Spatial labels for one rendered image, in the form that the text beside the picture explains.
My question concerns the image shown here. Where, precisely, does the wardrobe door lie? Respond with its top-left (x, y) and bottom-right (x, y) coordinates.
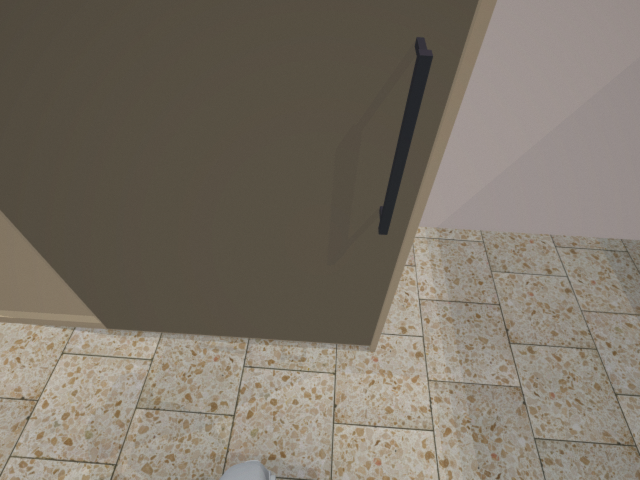
top-left (0, 0), bottom-right (479, 346)
top-left (0, 210), bottom-right (95, 316)

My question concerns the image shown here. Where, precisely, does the handle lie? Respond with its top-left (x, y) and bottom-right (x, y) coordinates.
top-left (378, 37), bottom-right (433, 235)

